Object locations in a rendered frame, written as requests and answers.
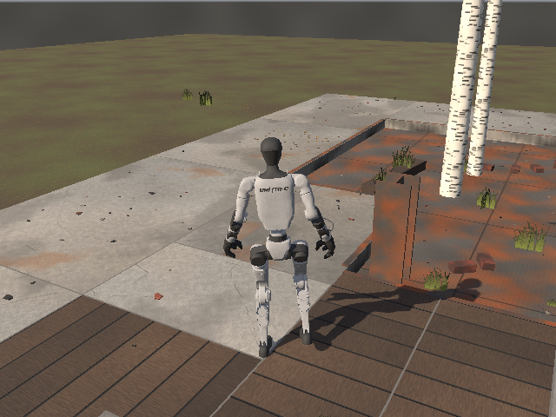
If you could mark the left robot forearm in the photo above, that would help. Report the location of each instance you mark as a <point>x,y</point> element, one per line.
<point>233,230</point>

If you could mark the right robot upper arm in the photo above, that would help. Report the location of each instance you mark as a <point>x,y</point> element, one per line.
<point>301,181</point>

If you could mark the right robot forearm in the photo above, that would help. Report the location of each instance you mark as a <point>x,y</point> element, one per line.
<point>321,227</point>

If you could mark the left robot shin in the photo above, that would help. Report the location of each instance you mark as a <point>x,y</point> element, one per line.
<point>262,313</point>

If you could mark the robot left hand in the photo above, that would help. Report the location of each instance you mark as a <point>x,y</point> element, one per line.
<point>228,245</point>

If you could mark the robot right hand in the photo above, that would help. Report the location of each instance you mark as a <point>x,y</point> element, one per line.
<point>328,245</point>

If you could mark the robot right foot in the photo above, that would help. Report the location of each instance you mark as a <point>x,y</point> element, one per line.
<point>307,337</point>

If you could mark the left robot upper arm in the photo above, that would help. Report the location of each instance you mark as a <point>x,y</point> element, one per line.
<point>247,185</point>

